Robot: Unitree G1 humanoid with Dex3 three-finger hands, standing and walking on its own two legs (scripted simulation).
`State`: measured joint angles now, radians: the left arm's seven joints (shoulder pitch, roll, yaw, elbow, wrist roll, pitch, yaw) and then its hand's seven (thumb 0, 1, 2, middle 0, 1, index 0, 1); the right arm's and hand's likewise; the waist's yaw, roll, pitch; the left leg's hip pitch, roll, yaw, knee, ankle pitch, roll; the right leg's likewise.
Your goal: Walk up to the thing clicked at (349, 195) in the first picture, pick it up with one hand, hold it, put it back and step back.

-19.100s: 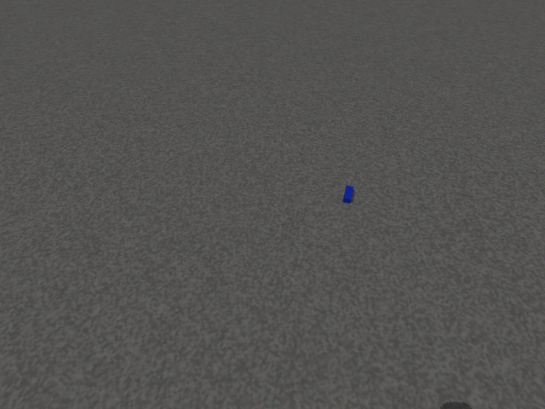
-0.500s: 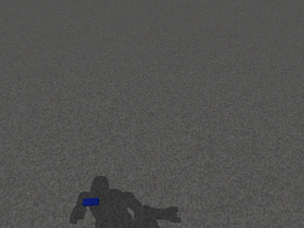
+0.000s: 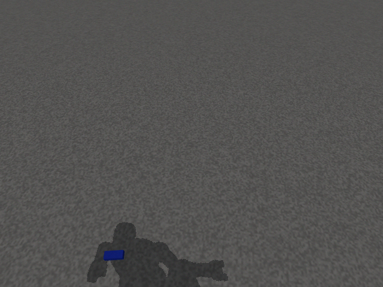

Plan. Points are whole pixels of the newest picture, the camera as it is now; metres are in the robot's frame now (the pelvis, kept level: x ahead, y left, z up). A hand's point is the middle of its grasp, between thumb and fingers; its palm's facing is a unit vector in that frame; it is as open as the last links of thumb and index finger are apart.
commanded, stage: stand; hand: left
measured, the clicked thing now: (114, 255) +0.39 +0.40 -0.77
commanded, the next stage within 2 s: walk up in 0.54 s
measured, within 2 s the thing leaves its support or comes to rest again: neither
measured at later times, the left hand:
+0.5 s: hand out of the picture +0.06 +0.25 -0.16, palm faces -0.03 -0.94 -0.33, open 7.4 cm
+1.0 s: hand out of the picture +0.02 +0.48 -0.18, palm faces +0.10 -0.84 -0.54, open 7.4 cm
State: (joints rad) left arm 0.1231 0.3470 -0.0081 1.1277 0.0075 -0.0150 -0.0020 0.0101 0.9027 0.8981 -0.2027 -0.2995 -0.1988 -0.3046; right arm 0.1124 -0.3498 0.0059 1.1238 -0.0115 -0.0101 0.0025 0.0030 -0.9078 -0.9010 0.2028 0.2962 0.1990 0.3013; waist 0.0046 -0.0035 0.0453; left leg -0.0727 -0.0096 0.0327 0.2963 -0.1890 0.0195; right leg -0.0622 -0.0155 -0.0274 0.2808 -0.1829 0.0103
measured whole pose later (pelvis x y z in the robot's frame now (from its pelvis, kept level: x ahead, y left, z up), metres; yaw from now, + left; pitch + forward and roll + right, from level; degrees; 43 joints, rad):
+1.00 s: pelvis -0.01 +0.14 -0.04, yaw +7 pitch -3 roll -1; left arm 0.19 0.51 0.08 0.94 0.01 0.02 0.06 0.01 0.90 0.90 -0.20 -0.30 -0.20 -0.30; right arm 0.18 -0.39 -0.10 0.87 -0.03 0.06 0.07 0.00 -0.91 -0.90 0.20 0.30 0.20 0.30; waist 0.01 0.00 0.16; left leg -0.39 0.04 -0.07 0.80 -0.36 -0.03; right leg -0.35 -0.10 0.07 1.05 -0.60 -0.03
